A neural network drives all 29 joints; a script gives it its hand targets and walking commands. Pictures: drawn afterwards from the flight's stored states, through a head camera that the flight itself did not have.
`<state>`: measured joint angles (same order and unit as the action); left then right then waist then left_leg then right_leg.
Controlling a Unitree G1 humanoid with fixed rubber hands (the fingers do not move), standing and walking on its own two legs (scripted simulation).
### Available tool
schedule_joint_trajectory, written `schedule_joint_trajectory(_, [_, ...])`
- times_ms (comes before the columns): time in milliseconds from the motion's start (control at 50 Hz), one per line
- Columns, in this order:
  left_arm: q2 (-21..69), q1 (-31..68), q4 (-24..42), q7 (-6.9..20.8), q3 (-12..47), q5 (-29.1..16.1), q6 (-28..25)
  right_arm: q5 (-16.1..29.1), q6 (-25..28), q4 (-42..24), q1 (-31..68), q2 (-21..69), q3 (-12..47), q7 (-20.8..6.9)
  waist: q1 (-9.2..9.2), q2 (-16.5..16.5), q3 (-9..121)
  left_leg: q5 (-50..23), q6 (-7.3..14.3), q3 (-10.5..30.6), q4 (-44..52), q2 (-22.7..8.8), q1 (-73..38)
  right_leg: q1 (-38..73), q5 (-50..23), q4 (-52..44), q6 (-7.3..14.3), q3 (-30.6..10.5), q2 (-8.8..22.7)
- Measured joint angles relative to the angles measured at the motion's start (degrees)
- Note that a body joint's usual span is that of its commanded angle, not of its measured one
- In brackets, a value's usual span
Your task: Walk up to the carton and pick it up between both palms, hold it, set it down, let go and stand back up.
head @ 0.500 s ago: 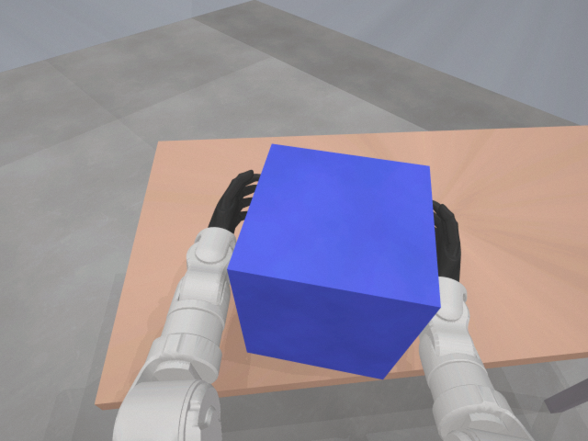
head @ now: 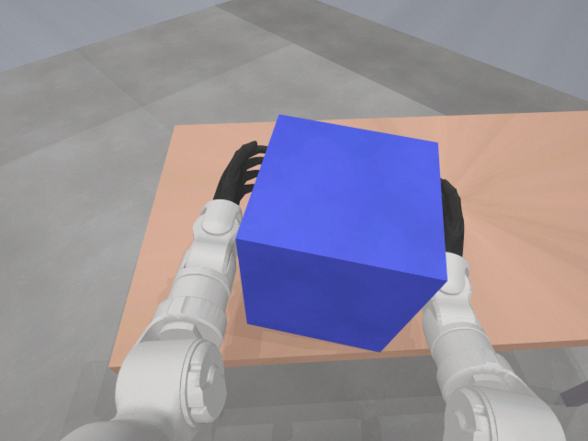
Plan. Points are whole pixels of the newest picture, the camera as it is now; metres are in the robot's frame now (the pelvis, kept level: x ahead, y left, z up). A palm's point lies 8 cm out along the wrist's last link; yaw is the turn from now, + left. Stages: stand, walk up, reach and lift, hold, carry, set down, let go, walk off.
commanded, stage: reach and lift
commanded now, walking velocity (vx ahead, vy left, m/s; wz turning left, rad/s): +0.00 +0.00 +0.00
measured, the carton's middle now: (333, 242) +0.39 -0.04 +0.06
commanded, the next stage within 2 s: hold in 1.86 s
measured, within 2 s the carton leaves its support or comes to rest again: neither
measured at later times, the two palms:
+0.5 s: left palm (200, 191) +0.41 +0.13 +0.15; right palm (439, 216) +0.37 -0.17 +0.13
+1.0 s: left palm (186, 186) +0.38 +0.14 +0.18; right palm (446, 189) +0.37 -0.16 +0.17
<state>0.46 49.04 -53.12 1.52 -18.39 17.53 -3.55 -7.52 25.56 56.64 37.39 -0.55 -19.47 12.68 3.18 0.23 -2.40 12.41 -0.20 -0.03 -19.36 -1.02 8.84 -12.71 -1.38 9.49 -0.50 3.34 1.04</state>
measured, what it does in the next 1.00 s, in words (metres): stands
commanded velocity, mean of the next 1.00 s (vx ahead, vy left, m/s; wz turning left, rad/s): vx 0.00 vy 0.00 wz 0.00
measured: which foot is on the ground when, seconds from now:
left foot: down 0.00-1.00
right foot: down 0.00-1.00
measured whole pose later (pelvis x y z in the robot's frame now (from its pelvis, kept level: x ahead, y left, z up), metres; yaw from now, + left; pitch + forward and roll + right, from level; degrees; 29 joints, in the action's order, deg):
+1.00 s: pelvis +0.01 +0.00 +0.00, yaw +3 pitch -11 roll -2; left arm 4.3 36.1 -7.8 0.4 -15.8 17.7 36.2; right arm 7.6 -7.8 31.8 37.3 -4.0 -3.9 8.9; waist 7.5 2.9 -7.9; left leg 15.7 -0.1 2.7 -20.9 -1.1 -6.1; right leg 2.6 3.6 12.5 -1.3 6.0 1.2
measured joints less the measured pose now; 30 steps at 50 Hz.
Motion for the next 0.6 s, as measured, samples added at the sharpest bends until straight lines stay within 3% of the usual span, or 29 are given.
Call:
schedule_joint_trajectory(160, [0.85, -6.65, 12.33, -0.37, 2.41, -3.83, 8.19, 7.24, -9.97, -10.65, -3.58, -1.37, 9.12, -0.06, 1.21, -0.36, -0.63, 1.81, -0.32, 0.50, -0.63, -1.01, -4.55, 4.41, 2.17, 1.12, 0.05, 0.57, -0.91])
schedule_joint_trajectory(260, [1.14, -7.80, 18.67, -0.13, 2.31, -4.43, 14.49, 7.95, -15.53, -15.06, -3.44, -0.74, 9.03, -1.10, 3.01, 1.18, -1.17, 1.72, -0.19, 1.70, 0.30, -0.49, -7.35, 7.15, 3.26, 1.50, -0.21, 1.73, -0.28])
schedule_joint_trajectory(440, [2.53, -10.87, 27.83, 1.17, 2.37, -1.33, 22.35, 9.08, -20.18, -18.83, -4.97, -0.43, 10.19, -2.13, 3.66, 3.01, -2.72, 2.05, 0.48, 2.10, 0.60, 0.49, -11.11, 11.06, 3.82, 1.37, -1.05, 2.10, 0.73])
schedule_joint_trajectory(600, [2.70, -13.18, 34.39, -1.46, 5.65, -2.44, 26.89, 11.40, -21.57, -21.11, -5.65, -1.25, 11.33, -3.09, 3.23, 2.36, -3.78, 3.31, 0.92, 1.98, -1.75, 0.94, -11.09, 11.76, 4.22, 2.14, -1.61, 1.94, 1.16])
